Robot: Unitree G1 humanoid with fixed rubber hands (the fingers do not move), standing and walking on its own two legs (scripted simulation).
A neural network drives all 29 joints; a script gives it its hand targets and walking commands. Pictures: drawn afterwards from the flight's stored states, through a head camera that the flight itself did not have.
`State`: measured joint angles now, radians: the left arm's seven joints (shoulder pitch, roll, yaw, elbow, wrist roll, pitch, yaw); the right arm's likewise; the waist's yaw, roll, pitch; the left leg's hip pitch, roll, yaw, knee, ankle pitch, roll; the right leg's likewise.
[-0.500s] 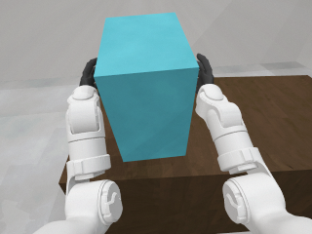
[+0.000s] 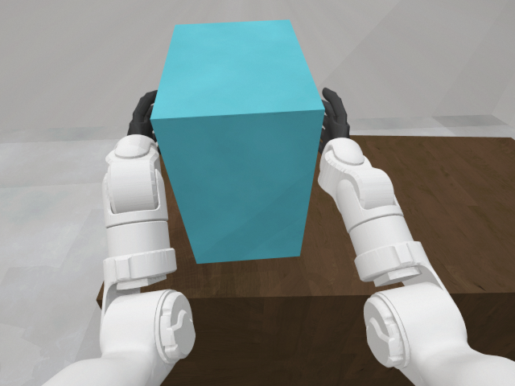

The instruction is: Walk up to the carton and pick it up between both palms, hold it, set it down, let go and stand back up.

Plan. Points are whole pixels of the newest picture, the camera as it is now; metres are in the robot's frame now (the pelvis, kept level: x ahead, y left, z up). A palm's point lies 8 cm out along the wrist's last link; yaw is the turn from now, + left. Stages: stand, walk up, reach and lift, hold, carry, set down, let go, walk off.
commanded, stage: hold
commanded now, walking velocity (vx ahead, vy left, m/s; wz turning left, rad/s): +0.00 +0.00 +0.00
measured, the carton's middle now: (241, 147) +0.42 +0.02 +0.21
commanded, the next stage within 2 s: none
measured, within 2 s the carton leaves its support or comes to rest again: neither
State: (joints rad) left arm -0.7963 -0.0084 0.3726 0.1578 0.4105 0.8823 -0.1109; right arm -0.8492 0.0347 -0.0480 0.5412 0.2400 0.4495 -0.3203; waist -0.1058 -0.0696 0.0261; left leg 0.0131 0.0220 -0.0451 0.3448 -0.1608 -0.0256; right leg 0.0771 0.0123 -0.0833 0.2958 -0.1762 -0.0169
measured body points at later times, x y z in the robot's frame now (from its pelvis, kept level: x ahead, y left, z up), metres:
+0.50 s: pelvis +0.00 +0.00 +0.00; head -0.07 +0.03 +0.44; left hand +0.38 +0.15 +0.25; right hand +0.37 -0.12 +0.25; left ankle +0.04 +0.13 -0.75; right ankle +0.01 -0.10 -0.75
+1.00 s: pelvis +0.00 +0.00 +0.00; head -0.07 +0.02 +0.44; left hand +0.37 +0.14 +0.25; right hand +0.37 -0.13 +0.25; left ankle +0.04 +0.13 -0.75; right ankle +0.01 -0.10 -0.75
